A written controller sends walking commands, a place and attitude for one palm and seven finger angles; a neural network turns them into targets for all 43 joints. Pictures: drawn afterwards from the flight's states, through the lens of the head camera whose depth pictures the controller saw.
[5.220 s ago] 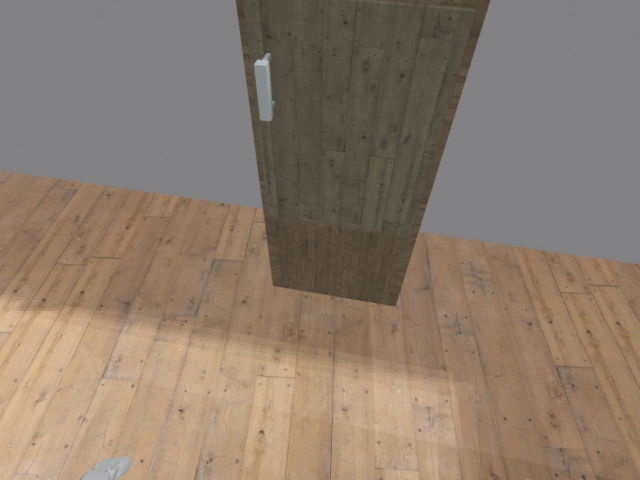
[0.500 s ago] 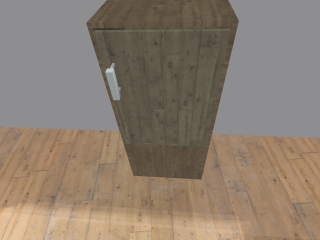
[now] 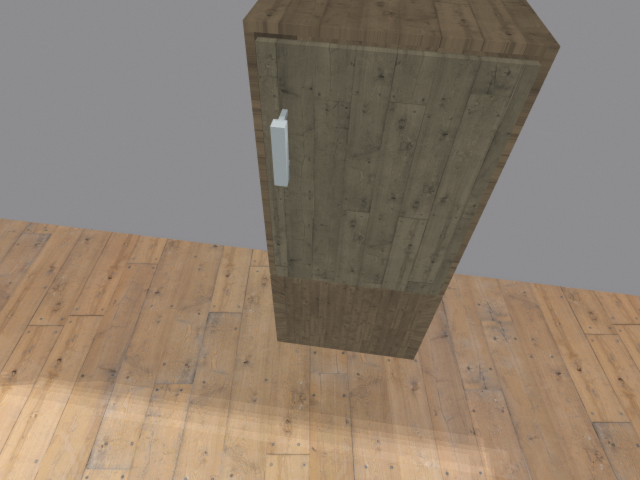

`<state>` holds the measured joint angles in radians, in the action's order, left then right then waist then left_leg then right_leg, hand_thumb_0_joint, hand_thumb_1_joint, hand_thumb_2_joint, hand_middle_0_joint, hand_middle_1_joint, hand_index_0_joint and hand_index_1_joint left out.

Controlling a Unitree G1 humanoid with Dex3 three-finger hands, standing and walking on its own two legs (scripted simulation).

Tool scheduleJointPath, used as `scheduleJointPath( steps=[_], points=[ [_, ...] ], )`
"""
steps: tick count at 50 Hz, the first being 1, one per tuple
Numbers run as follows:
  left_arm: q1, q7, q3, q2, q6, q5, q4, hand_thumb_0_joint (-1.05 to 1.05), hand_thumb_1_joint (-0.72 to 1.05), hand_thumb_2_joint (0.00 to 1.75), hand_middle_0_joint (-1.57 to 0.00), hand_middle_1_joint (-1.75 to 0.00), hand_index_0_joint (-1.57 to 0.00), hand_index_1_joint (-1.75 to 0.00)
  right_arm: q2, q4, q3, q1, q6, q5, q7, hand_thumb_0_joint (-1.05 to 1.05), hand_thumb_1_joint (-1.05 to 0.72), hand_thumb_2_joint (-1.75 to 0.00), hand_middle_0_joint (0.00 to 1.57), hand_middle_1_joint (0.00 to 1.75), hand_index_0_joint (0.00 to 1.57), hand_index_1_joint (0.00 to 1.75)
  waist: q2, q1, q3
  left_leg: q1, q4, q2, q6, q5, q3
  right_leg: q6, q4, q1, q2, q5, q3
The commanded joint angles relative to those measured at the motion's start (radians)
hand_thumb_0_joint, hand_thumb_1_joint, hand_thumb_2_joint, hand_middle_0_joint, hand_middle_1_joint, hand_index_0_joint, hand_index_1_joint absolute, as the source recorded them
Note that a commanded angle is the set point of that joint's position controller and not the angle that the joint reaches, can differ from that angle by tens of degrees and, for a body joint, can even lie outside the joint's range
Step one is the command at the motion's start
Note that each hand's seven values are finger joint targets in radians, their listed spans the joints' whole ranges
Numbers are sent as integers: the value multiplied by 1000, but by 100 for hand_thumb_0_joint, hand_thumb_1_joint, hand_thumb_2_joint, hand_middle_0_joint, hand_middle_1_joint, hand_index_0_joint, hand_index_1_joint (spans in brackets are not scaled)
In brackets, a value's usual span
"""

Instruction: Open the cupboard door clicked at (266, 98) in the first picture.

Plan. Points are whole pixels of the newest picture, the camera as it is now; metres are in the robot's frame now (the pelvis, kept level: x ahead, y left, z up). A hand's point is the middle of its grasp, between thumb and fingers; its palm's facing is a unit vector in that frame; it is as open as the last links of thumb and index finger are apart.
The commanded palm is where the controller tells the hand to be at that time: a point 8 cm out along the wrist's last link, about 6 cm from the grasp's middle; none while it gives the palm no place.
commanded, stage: look again from close up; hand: left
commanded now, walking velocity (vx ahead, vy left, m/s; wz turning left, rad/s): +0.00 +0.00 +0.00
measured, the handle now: (282, 147) +0.63 +0.13 +0.07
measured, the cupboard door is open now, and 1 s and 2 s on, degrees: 0 0 0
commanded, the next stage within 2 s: shuffle to correct the standing spot in 0.32 s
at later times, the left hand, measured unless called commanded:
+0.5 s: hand out of the picture +0.02 +0.22 -0.17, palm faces -0.02 -0.98 -0.20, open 7.4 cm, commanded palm none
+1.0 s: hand out of the picture +0.03 +0.12 -0.16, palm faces +0.03 -0.99 -0.13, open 7.4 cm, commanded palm none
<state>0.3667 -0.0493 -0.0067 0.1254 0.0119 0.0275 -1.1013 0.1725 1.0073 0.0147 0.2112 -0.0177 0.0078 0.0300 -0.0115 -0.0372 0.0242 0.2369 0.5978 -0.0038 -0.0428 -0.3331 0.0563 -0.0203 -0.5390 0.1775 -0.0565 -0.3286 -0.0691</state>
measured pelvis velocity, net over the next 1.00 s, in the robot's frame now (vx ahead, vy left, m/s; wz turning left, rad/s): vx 0.08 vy -0.03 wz -0.02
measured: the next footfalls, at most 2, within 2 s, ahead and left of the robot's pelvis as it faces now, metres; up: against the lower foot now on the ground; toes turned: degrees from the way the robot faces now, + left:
left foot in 1.06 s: +0.19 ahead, +0.08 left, +0.00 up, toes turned +3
right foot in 1.38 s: +0.11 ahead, -0.16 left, +0.00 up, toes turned -3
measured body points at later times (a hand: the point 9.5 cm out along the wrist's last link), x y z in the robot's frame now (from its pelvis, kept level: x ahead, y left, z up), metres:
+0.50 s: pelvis +0.00 +0.04 +0.01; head +0.02 +0.04 +0.46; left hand +0.02 +0.27 -0.15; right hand -0.01 -0.19 -0.15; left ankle -0.01 +0.09 -0.73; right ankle -0.02 -0.14 -0.73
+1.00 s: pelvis +0.08 -0.03 +0.01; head +0.12 -0.02 +0.46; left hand +0.03 +0.17 -0.15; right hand +0.14 -0.26 -0.14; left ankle +0.12 +0.08 -0.70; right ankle +0.01 -0.10 -0.73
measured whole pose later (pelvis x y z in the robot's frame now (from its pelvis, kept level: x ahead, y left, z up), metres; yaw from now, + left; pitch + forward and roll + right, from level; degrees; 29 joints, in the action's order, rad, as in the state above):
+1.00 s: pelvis +0.08 -0.03 +0.01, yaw -1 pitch +2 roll +0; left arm 0.40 -0.02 0.00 0.10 0.04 0.03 -1.11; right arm 0.16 1.03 0.02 0.19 -0.01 0.01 0.02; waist 0.01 -0.02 0.04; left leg 0.47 0.80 -0.05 -0.01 -0.35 0.09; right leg 0.06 -0.41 0.11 0.03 -0.33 -0.10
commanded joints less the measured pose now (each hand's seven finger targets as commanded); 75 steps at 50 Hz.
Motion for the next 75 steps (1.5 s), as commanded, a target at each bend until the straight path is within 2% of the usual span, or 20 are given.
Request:
scheduleJointPath(
  steps=[1, 8, 21, 28, 34, 37, 38, 39, 42, 51, 54, 56, 59, 63, 67, 68, 69, 70, 72, 75],
  points=[
    [43, 1, -8, 98, -2, -2, 60, 0, 90, 90, -20, -30, -20, -30, 105, -43, 3, 62, -7, 4, 1, 0, -90, -90, 20, 30, 20, 30, -45, 18, 60, 56, -205, -130, -35, 267, -145, 43, 55, 33, -12, 44, 28],
    [-7, 15, -7, 122, -22, 4, 98, 0, 90, 90, -20, -30, -20, -30, 134, -59, 6, 73, -6, 11, 0, 0, -90, -90, 20, 30, 20, 30, -55, 23, 101, 92, -374, -149, -28, -58, -234, 34, 23, 93, -6, 15, 32],
    [-29, 14, -5, 134, -14, -11, 82, 0, 90, 90, -20, -30, -20, -30, 116, 9, -6, 131, -21, 7, 10, 0, -90, -90, 20, 30, 20, 30, -22, 24, -12, -58, -281, -129, -4, 344, -166, 39, 72, 37, -32, 103, 69],
    [-56, 40, -11, 107, -26, 8, 86, 0, 90, 90, -20, -30, -20, -30, 147, 40, 17, 185, -5, 19, 11, 0, -90, -90, 20, 30, 20, 30, -70, 59, 92, -36, -395, -245, -113, -188, -329, 53, -123, 243, 21, -111, 21],
    [-16, 54, -22, 69, -5, 2, 82, 0, 90, 90, -20, -30, -20, -30, 121, 45, 22, 171, -17, 20, 17, 0, -90, -90, 20, 30, 20, 30, -59, 28, 22, -4, -240, -238, -120, 140, -210, 64, 33, 98, 28, -7, 12],
    [123, 39, -39, 152, 8, -1, 27, 0, 90, 90, -20, -30, -20, -30, 40, 15, 1, 129, -27, 8, 8, 0, -90, -90, 20, 30, 20, 30, 227, -22, 8, 347, 69, -24, -14, -152, 50, 173, 202, -219, -202, 61, 331],
    [181, 34, -47, 187, 12, -5, 16, 0, 90, 90, -20, -30, -20, -30, 46, -8, 5, 74, -24, 12, 4, 0, -90, -90, 20, 30, 20, 30, 258, -52, 11, 411, 290, 6, -2, -295, 70, 267, 284, -204, -301, 67, 468],
    [186, 26, -47, 169, 18, -5, 11, 0, 90, 90, -20, -30, -20, -30, 60, -20, 14, 42, -17, 16, 0, 0, -90, -90, 20, 30, 20, 30, 240, -48, 49, 446, 428, -20, -6, -298, 22, 300, 308, -167, -304, 111, 461],
    [107, 17, -34, 124, 30, 0, 29, 0, 90, 90, -20, -30, -20, -30, 26, -11, 15, 32, -12, 18, -17, 0, -90, -90, 20, 30, 20, 30, 57, 15, 85, 433, 499, -57, 4, -153, -1, 281, 290, -81, -232, 282, 294],
    [83, 10, -14, 127, 41, -12, 26, 0, 90, 90, -20, -30, -20, -30, 3, 12, -12, 68, -20, -4, -1, 0, -90, -90, 20, 30, 20, 30, 92, 48, -82, 10, -101, 4, 44, 228, 43, 125, 58, -115, -102, 940, 77],
    [105, -9, -12, 91, 19, -19, 60, 0, 90, 90, -20, -30, -20, -30, 130, -3, 21, 145, -19, -10, 20, 0, -90, -90, 20, 30, 20, 30, -65, 64, -178, -316, -24, -264, -109, 1173, -156, 15, -83, 132, -20, 376, 31],
    [107, -15, -17, 84, -2, -15, 74, 0, 90, 90, -20, -30, -20, -30, 135, -2, 21, 109, -4, -11, 27, 0, -90, -90, 20, 30, 20, 30, -243, 44, -115, -274, -124, -352, -202, 1376, -220, 1, -259, 199, 25, -261, 52],
    [33, -8, -34, 89, -26, -7, 101, 0, 90, 90, -20, -30, -20, -30, 123, -35, 33, 23, 14, 5, 29, 0, -90, -90, 20, 30, 20, 30, -152, 36, -17, -131, -176, -324, -207, 1132, -189, 13, -355, 219, 7, -276, 65],
    [47, 0, -47, 62, -44, -8, 126, 0, 90, 90, -20, -30, -20, -30, 156, -83, 57, -42, 28, 16, 16, 0, -90, -90, 20, 30, 20, 30, -82, 11, -124, -25, -192, -305, -179, 817, -161, 11, -360, 132, 24, -147, 41],
    [79, 8, -52, 68, -31, 2, 141, 0, 90, 90, -20, -30, -20, -30, 133, -106, 63, -75, 40, 16, -1, 0, -90, -90, 20, 30, 20, 30, -25, -25, -130, 141, -109, -204, -83, 316, -111, 5, -52, -39, 22, 104, 15],
    [66, 5, -59, 117, -23, 9, 155, 0, 90, 90, -20, -30, -20, -30, 87, -113, 61, -68, 46, 11, -7, 0, -90, -90, 20, 30, 20, 30, 126, -24, -89, 187, -3, -108, -23, 76, -66, 27, 96, -7, -64, 131, 147],
    [18, 3, -20, 272, -4, 17, 212, 0, 90, 90, -20, -30, -20, -30, 149, -195, 38, -73, 15, 18, -10, 0, -90, -90, 20, 30, 20, 30, 295, 13, 16, 164, -45, -50, 29, 29, -78, 33, 118, 14, -67, 268, 134],
    [-5, 6, -57, 248, -16, 10, 269, 0, 90, 90, -20, -30, -20, -30, 121, -211, 54, -22, 17, 25, -21, 0, -90, -90, 20, 30, 20, 30, 391, 6, -151, 168, 135, 16, 44, -69, -20, 87, 141, 40, -196, 166, 303],
    [-80, -10, -61, 234, -5, 6, 298, 0, 90, 90, -20, -30, -20, -30, 75, -203, 56, -71, 36, 27, -18, 0, -90, -90, 20, 30, 20, 30, 276, 15, -132, 257, 335, 5, 35, -131, -72, 142, 115, -14, -239, 514, 327],
    [-104, -15, -57, 226, 2, 6, 317, 0, 90, 90, -20, -30, -20, -30, 50, -194, 58, -25, 50, 16, -22, 0, -90, -90, 20, 30, 20, 30, 139, 50, -21, 273, 417, -18, 39, -103, -63, 170, 102, 43, -222, 567, 257]
  ],
)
